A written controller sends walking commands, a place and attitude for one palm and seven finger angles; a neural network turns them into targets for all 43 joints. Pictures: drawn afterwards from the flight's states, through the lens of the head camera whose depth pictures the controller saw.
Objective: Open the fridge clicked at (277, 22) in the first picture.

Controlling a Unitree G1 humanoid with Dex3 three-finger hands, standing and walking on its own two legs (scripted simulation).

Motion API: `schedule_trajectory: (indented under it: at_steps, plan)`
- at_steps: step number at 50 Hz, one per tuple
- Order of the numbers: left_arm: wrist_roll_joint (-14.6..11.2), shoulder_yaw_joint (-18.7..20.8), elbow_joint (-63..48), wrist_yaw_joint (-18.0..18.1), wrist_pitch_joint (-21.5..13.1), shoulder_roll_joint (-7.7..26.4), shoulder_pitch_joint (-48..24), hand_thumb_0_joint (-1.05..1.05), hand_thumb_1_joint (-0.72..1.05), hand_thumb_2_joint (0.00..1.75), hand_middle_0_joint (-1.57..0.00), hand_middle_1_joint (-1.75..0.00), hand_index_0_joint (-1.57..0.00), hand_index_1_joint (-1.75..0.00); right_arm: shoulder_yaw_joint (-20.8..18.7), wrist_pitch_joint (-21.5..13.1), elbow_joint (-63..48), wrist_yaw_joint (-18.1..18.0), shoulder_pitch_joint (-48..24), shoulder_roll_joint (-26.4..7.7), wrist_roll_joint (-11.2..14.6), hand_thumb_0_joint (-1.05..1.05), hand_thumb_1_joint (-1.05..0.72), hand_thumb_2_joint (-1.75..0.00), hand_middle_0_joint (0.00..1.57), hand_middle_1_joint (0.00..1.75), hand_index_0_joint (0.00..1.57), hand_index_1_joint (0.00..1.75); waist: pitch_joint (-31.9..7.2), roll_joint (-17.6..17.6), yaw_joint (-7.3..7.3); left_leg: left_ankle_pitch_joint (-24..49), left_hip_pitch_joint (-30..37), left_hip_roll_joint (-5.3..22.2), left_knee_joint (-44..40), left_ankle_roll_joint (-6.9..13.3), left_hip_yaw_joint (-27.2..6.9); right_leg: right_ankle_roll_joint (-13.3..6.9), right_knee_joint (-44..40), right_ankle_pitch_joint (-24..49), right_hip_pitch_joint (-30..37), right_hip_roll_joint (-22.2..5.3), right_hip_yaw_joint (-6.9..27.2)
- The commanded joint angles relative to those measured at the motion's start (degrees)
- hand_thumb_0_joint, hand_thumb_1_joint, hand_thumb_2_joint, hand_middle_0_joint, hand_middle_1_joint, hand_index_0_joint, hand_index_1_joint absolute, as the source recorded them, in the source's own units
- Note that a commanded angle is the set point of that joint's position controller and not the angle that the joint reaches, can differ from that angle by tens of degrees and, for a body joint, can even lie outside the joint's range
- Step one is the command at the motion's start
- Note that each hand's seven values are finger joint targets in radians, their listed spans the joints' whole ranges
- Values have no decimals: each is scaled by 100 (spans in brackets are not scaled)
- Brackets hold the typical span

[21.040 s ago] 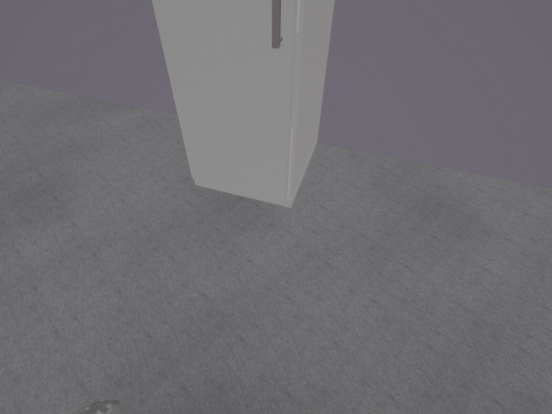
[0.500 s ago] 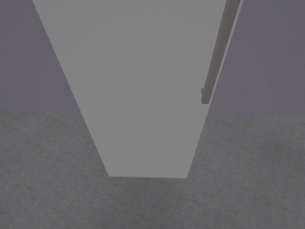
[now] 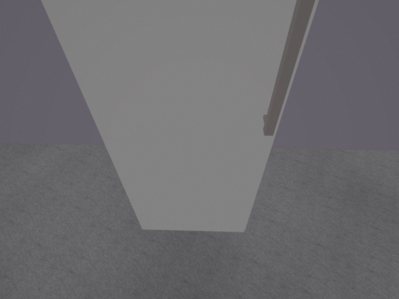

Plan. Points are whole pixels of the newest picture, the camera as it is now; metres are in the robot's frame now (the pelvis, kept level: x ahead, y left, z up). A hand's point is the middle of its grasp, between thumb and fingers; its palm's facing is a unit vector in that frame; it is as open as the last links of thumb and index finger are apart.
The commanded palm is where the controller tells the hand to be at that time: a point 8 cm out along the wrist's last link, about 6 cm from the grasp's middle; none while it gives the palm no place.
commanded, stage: look again from close up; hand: right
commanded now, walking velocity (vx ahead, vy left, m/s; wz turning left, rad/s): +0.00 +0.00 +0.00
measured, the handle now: (283, 65) +0.52 -0.14 +0.22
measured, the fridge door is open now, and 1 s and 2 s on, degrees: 0 0 0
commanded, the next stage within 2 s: raise the hand to about handle height in 0.22 s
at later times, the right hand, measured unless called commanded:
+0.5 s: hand (314, 273) +0.19 -0.20 -0.02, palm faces +0.29 +0.95 -0.14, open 7.5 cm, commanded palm +0.11 -0.23 -0.04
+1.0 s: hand (318, 261) +0.19 -0.18 +0.06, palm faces +0.01 +0.99 -0.14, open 10.2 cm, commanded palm +0.15 -0.25 +0.06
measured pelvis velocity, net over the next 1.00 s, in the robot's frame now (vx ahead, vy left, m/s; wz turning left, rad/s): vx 0.00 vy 0.04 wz -0.08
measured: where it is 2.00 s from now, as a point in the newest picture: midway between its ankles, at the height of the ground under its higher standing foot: outside the picture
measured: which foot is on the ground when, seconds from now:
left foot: down 0.00-1.00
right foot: down 0.00-1.00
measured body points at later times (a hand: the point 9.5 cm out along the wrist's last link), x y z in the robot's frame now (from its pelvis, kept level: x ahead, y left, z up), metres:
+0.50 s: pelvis +0.00 +0.00 -0.01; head -0.01 +0.01 +0.44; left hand +0.10 +0.25 -0.13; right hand +0.17 -0.25 -0.01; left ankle -0.01 +0.13 -0.74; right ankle +0.03 -0.08 -0.74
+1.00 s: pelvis +0.00 +0.04 -0.05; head +0.02 +0.05 +0.40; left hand +0.22 +0.25 -0.11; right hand +0.18 -0.23 +0.07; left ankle -0.01 +0.13 -0.74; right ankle +0.03 -0.08 -0.74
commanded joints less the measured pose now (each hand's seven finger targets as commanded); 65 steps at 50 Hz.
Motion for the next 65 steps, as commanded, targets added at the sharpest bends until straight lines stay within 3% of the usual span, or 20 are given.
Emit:
schedule_trajectory:
  at_steps: [1,15,16,17,18,19,20,23,26,27,30,33,37,42,45,48,51,54,60,65]
  plan:
    - [4,119,-163,59,-81,650,288,0,90,90,-20,-30,-20,-30,-77,-38,-152,2,431,-540,-7,0,-90,-90,20,30,20,30,347,-93,-12,116,-427,452,-476,247,-455,122,-671,-259,-13,-745,842]
    - [-1,121,-165,66,-103,696,206,0,90,90,-20,-30,-20,-30,-88,-49,-122,4,391,-589,-9,0,-90,-90,20,30,20,30,213,-95,-19,288,-350,483,-474,229,-438,113,-589,133,142,-764,812]
    - [-35,86,-547,18,-133,795,-198,0,90,90,-20,-30,-20,-30,-16,-103,36,-206,562,-581,-81,0,-90,-90,20,30,20,30,294,-314,-117,834,-490,603,-434,235,-534,235,433,681,-114,-808,603]
    - [-318,225,-2674,269,-882,1725,26,0,90,90,-20,-30,-20,-30,-751,-1264,-8931,-167,-3487,-1943,1119,0,-88,-89,20,32,20,32,-2551,-1143,689,922,-202,-64,232,257,164,265,-62,609,1625,-173,643]
    - [-399,-54,-2401,511,-1362,1163,-627,0,90,90,-20,-30,-20,-30,-1086,-1113,-8679,-423,-2777,-2243,831,0,-85,-88,20,33,20,33,-2066,-1669,245,243,-435,-138,665,276,194,333,-245,300,1556,-395,450]
    - [-246,66,-2167,493,-1616,1250,-391,0,90,90,-20,-30,-20,-30,-620,-899,-7376,-619,-1208,-1274,809,0,-83,-87,21,34,21,34,-1863,-1459,139,-399,-666,-142,806,321,388,415,-435,-335,945,-467,716]
    - [-394,48,-2027,375,-1647,924,-383,0,90,90,-20,-30,-20,-30,227,-301,-5821,-614,773,104,824,0,-81,-86,21,36,21,36,-741,-825,215,-541,-1213,-163,792,279,406,340,-557,-990,330,-498,900]
    - [-345,192,-2896,377,-1881,1299,-585,0,90,90,-20,-30,-20,-30,35,-891,-7373,-304,74,-225,1090,0,-74,-83,21,40,21,40,-202,-527,278,-543,-1167,-77,462,234,349,259,60,-1305,-335,-250,919]
    - [-193,384,-3128,175,-1722,1306,-701,0,90,90,-20,-30,-20,-30,-351,-1614,-5458,459,1944,80,1280,0,-67,-80,22,45,22,45,326,1693,-61,-1004,-2020,-254,869,215,577,347,851,-865,-1507,-220,757]
    - [-184,462,-3244,91,-1639,1307,-774,0,90,90,-20,-30,-20,-30,-528,-1963,-5317,885,2373,20,1393,0,-64,-79,22,47,22,47,295,1894,-197,-1003,-2145,-253,1013,232,532,383,1104,-715,-1751,-178,618]
    - [-233,613,-3983,-58,-1419,1497,-1150,0,90,90,-20,-30,-20,-30,-1298,-2425,-5166,2147,2408,-901,1611,0,-57,-76,22,51,22,51,-61,1203,-302,-159,-1755,-122,1361,326,226,417,1620,-302,-1840,24,327]
    - [-287,572,-4382,33,-1240,1357,-1180,0,90,90,-20,-30,-20,-30,-2110,-2113,-6234,2331,1983,-1578,1791,0,-50,-73,23,55,23,55,-815,83,-587,233,-1484,-67,1588,269,30,291,1776,-108,-1862,96,191]
    - [-181,461,-4539,135,-1290,1068,-707,0,90,90,-20,-30,-20,-30,-2219,-2691,-9086,1793,569,-1652,2004,0,-41,-69,24,62,24,62,-2052,-1396,-276,851,-1547,-199,1811,267,-2,163,2054,614,-883,-56,350]
    - [-227,331,-3918,277,-1558,1221,-413,0,90,90,-20,-30,-20,-30,-1293,-3391,-8993,1873,-259,-1250,1962,0,-29,-64,24,69,24,69,-1279,-1213,459,314,-2425,-253,1622,203,-75,76,2398,90,-934,-164,624]
    - [-338,282,-3774,408,-1660,1375,-474,0,90,90,-20,-30,-20,-30,-1222,-2916,-7911,2474,-327,-1424,2022,0,-22,-61,25,74,25,74,-673,-357,562,-233,-2380,-179,1151,92,-390,54,2368,-481,-1448,-175,714]
    - [-423,292,-3815,522,-1555,1432,-659,0,90,90,-20,-30,-20,-30,-1987,-1864,-6588,2824,-42,-2049,2026,0,-15,-58,25,78,25,78,-649,386,138,-644,-1937,12,785,-25,-739,69,2188,-588,-1841,-146,636]
    - [-448,174,-4186,545,-1461,1364,-924,0,90,90,-20,-30,-20,-30,-2657,-1008,-6801,3016,-3,-2569,2315,0,-8,-55,26,82,26,82,-1371,215,-224,97,-1000,223,766,-151,-794,77,1880,-145,-1514,-112,646]
    - [-419,72,-4319,518,-1536,1174,-931,0,90,90,-20,-30,-20,-30,-3598,-936,-7520,2754,-29,-2820,2828,0,-1,-52,26,87,26,87,-2044,364,-489,1627,-212,219,976,-322,-670,123,1762,422,-1283,-131,712]
    - [-433,131,-4053,368,-1937,1243,-595,0,90,90,-20,-30,-20,-30,-2709,-1276,-7995,2514,-141,-1969,2727,0,13,-46,27,96,27,96,-1347,-358,-185,2011,-915,-59,941,-163,-101,125,1380,765,-506,-144,578]
    - [-526,168,-3978,512,-1998,1483,-564,0,90,90,-20,-30,-20,-30,-2503,-518,-7674,2788,-928,-2413,2421,0,24,-41,28,103,28,103,-827,-283,-134,519,-1183,-200,556,36,91,51,921,234,-370,-189,681]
